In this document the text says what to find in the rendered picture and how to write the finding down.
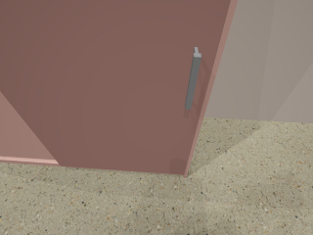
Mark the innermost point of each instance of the handle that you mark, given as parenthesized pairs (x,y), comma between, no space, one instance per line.
(195,67)

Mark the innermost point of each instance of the wardrobe door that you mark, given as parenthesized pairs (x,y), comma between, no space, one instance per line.
(17,140)
(103,83)

